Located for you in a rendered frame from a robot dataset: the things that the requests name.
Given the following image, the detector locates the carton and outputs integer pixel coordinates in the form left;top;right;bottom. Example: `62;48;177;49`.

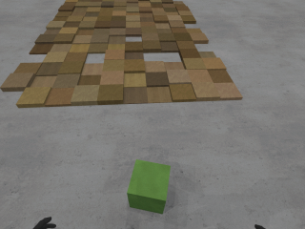
127;159;171;214

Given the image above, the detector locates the robot left hand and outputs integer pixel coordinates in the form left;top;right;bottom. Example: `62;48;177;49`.
33;217;56;229

